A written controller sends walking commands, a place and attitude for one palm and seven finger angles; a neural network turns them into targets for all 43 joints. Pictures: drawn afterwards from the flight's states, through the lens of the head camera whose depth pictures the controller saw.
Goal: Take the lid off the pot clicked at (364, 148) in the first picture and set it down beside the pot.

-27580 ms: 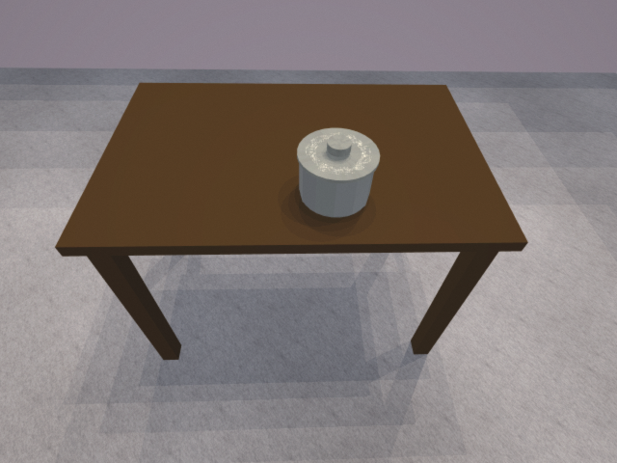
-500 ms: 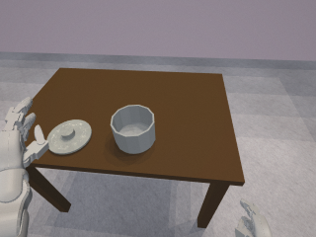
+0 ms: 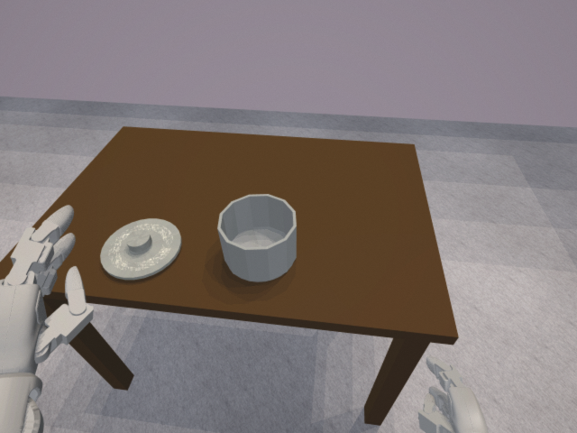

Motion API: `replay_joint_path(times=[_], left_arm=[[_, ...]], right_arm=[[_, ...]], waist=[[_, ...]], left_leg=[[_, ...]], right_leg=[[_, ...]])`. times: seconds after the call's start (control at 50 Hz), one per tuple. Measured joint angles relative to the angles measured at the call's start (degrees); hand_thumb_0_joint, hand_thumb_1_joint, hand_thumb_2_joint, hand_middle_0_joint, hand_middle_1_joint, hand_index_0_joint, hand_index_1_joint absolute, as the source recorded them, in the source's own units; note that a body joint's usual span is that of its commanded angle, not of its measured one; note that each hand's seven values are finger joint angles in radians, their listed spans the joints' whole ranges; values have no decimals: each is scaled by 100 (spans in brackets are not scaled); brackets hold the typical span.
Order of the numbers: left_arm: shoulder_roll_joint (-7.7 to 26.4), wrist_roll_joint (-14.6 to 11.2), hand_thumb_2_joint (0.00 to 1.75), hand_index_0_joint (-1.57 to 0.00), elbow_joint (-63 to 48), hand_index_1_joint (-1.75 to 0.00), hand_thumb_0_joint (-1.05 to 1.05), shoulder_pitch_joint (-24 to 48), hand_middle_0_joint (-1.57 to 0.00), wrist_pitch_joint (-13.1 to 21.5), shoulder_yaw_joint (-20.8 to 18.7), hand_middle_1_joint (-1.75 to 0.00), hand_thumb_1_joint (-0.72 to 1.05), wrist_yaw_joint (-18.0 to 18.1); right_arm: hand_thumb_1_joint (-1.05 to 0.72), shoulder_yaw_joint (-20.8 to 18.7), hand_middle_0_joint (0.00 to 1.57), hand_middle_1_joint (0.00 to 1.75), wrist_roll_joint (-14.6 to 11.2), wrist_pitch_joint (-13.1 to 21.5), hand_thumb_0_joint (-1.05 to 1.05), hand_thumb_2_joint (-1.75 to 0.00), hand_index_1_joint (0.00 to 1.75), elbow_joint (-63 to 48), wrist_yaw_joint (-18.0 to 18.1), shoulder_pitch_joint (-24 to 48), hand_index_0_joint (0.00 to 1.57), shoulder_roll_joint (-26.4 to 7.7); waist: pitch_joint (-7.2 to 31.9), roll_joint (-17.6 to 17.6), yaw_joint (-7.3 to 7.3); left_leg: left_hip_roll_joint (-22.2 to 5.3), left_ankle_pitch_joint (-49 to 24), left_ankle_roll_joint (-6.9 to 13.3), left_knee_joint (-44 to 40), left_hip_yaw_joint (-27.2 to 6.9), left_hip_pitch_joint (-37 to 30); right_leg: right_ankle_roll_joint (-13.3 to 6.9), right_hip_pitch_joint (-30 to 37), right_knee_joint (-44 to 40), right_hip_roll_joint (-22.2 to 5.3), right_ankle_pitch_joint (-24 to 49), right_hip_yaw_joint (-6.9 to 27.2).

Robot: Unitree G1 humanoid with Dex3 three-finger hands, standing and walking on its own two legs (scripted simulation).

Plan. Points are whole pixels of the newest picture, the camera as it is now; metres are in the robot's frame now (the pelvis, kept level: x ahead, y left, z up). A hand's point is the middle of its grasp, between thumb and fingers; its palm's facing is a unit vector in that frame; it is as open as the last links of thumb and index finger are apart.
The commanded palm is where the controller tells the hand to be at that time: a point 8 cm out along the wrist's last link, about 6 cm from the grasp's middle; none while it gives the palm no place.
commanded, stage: draw the hand back to the body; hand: left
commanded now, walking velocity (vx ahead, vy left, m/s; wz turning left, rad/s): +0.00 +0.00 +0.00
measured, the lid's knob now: (139, 240) +0.48 +0.39 -0.09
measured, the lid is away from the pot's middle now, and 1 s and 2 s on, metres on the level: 0.26 0.26 0.26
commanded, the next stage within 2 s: step back with the hand held close in 0.16 s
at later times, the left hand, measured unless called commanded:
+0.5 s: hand (80, 311) +0.19 +0.25 +0.16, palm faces +0.30 -0.85 -0.43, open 7.4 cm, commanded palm +0.12 +0.29 +0.17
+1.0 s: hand (10, 402) +0.10 +0.26 +0.15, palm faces +0.36 -0.82 -0.44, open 7.4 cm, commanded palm +0.04 +0.30 +0.17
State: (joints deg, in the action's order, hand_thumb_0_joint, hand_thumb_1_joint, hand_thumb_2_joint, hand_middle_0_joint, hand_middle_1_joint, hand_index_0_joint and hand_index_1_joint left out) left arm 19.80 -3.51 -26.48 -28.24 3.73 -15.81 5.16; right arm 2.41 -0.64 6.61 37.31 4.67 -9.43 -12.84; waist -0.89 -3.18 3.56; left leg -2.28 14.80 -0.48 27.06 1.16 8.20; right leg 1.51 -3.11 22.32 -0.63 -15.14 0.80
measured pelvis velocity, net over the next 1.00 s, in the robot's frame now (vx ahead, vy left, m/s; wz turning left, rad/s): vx -0.09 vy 0.02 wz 0.01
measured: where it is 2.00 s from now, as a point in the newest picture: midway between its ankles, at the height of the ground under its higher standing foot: outside the picture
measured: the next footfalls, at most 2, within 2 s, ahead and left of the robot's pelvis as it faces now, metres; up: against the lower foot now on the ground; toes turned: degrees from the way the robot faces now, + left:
left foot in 1.70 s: -0.07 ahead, +0.16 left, +0.00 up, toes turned +5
right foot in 1.90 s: -0.16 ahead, -0.10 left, +0.00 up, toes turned -2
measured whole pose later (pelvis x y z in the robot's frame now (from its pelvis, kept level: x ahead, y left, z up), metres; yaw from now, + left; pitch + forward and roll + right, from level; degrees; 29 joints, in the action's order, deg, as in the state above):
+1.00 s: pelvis -0.09 +0.02 -0.01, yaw +1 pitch -1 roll -2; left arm 21.8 -2.6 -33.7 -34.6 12.6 -20.1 7.0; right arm 1.1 -1.6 7.1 32.7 5.2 -11.9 -11.9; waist -2.4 -0.6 1.4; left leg -1.2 13.2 1.7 35.0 1.7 23.6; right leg 3.4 -18.5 30.7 -2.2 -11.5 0.8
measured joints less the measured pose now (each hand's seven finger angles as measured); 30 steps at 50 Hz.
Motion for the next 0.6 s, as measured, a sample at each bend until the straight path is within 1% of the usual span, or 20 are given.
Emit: replay_joint_path(times=[0.08,0.16,0.28,0.3,0.34,0.38,0.42,0.52,0.6], left_arm=[[-6,9,90,-21,-215,-30,1,-218,-21,-4,48,-30,89,8],[-19,16,90,-21,-227,-30,1,-199,-21,-28,57,-30,89,35],[-18,38,90,-21,-311,-30,2,-212,-21,-54,51,-30,89,52],[0,14,90,-21,-316,-30,2,-187,-21,-24,13,-30,89,25],[64,-11,90,-21,-297,-30,2,-130,-21,173,-179,-30,89,-4],[118,-5,90,-21,-283,-30,2,-77,-21,349,-376,-30,89,-11],[125,10,90,-21,-303,-30,1,-77,-21,443,-466,-30,89,-26],[131,55,90,-21,-477,-30,1,-399,-21,504,-342,-30,90,-112],[310,62,90,-21,-706,-30,1,-738,-21,546,-291,-30,89,-125]], right_arm=[[-90,7,20,30,2,-9,1,-90,30,-34,18,8,20,19],[-90,26,20,30,13,-19,1,-90,30,-30,48,36,20,31],[-90,48,20,30,37,10,1,-90,30,-42,44,36,20,61],[-90,54,20,30,21,-23,1,-90,30,-90,44,19,20,59],[-90,70,20,30,25,-82,1,-90,30,-148,43,35,20,68],[-90,70,20,30,27,-141,1,-90,30,-185,38,75,20,85],[-90,47,20,30,20,-194,1,-90,30,-247,31,91,20,86],[-90,-62,20,30,-19,-307,1,-90,30,-414,11,55,20,57],[-90,-149,20,30,-71,-383,1,-90,30,-503,12,-36,20,67]], waist=[[-1,5,32],[-25,6,71],[-28,30,75],[-17,29,93],[-4,48,94],[-18,101,49],[-38,156,-19],[-89,276,-246],[-148,382,-368]], left_leg=[[19,7,18,45,-22,32],[32,2,29,74,-41,50],[36,2,35,89,-37,50],[24,6,38,101,-27,76],[-10,7,45,129,17,180],[-21,-23,53,119,73,288],[-7,-68,74,96,135,388],[76,-155,153,90,255,603],[136,-203,195,163,267,761]], right_leg=[[17,-7,18,-17,-3,-22],[26,-8,27,-28,5,-43],[32,-8,39,-33,8,-39],[36,-33,35,-23,16,-28],[48,-149,35,7,55,21],[61,-297,58,12,96,80],[87,-446,93,-5,128,141],[171,-765,244,-92,157,258],[211,-957,407,-150,150,271]])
